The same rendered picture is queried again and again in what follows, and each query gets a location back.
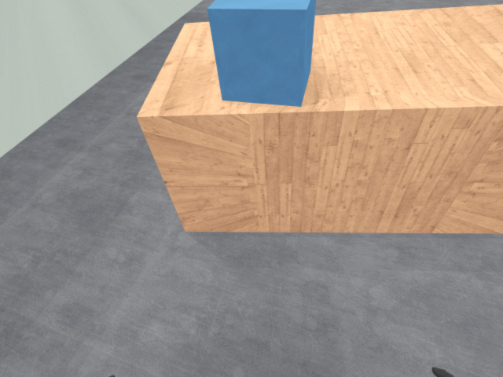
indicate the pedestal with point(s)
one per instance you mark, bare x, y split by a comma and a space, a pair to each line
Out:
400, 130

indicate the carton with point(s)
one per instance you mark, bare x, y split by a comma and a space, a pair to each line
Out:
263, 49

